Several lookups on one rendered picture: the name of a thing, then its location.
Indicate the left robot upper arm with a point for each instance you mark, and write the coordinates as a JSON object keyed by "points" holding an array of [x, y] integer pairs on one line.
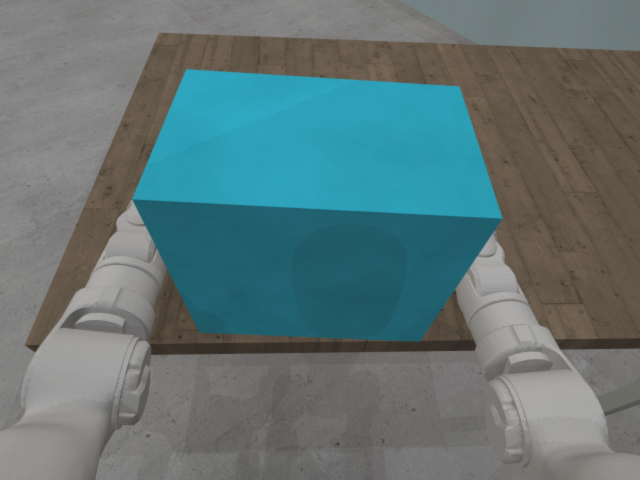
{"points": [[85, 385]]}

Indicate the right robot upper arm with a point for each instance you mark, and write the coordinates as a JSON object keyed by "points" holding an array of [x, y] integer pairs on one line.
{"points": [[548, 424]]}

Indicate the table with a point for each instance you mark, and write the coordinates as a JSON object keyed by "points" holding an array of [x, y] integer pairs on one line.
{"points": [[559, 133]]}

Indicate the carton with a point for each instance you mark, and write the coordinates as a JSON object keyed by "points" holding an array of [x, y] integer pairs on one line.
{"points": [[316, 207]]}

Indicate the left robot forearm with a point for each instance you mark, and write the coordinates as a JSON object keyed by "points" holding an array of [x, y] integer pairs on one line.
{"points": [[121, 292]]}

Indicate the right robot forearm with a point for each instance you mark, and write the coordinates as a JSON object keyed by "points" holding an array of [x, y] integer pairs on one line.
{"points": [[507, 335]]}

